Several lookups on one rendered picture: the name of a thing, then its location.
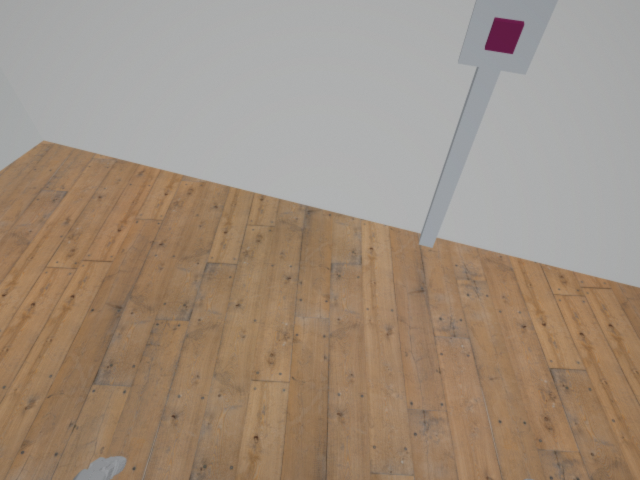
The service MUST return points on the left robot hand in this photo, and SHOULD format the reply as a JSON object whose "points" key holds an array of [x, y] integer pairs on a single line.
{"points": [[102, 469]]}

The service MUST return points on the panel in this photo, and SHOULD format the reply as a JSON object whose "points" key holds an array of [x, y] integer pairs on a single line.
{"points": [[536, 15]]}

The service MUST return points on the button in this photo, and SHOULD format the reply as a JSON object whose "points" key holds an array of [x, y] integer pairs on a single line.
{"points": [[504, 35]]}

